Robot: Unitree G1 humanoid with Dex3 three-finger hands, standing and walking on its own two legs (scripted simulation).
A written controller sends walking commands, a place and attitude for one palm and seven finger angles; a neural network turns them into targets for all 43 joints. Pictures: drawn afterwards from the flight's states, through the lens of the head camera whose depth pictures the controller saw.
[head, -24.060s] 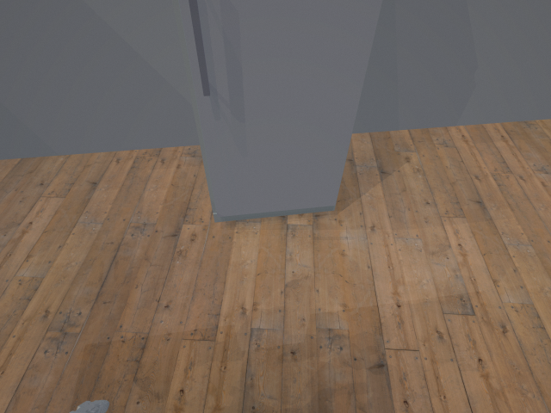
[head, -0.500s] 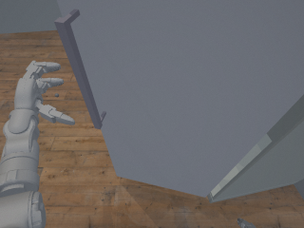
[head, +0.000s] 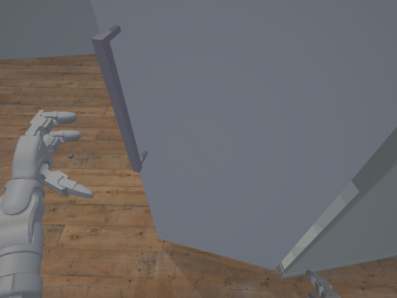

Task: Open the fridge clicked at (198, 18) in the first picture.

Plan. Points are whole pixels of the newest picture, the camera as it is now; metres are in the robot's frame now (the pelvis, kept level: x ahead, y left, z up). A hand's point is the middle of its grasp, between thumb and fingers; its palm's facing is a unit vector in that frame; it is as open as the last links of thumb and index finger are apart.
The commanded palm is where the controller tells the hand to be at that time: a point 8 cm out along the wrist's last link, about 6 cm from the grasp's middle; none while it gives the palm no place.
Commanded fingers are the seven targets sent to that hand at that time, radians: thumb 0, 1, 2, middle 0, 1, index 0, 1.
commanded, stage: slip the hand off the handle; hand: left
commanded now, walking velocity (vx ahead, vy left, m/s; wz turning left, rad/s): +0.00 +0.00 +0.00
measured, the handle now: (128, 113) +0.45 +0.19 +0.14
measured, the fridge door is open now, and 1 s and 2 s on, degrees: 66 66 66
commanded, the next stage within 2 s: draw the hand back to the body in 0.24 s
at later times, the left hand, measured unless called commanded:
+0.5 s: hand (57, 177) +0.27 +0.26 +0.14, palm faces +0.09 -1.00 +0.00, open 14.7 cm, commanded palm +0.23 +0.31 +0.15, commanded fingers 0.00 -0.55 0.20 -0.25 -1.15 -0.25 -1.15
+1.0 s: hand (35, 195) +0.23 +0.27 +0.15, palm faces +0.38 -0.89 -0.24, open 14.0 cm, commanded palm +0.18 +0.30 +0.17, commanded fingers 0.00 -0.08 0.43 -0.23 -0.87 -0.23 -0.87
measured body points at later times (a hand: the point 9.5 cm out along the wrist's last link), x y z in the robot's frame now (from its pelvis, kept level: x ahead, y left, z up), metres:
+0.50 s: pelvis -0.01 -0.01 +0.01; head -0.02 -0.02 +0.46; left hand +0.26 +0.32 +0.14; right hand +0.17 -0.24 -0.07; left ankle +0.01 +0.11 -0.72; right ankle +0.00 -0.13 -0.72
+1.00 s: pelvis +0.00 -0.01 +0.01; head -0.02 -0.02 +0.46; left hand +0.21 +0.32 +0.17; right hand +0.20 -0.22 -0.05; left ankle +0.01 +0.11 -0.72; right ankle +0.00 -0.13 -0.72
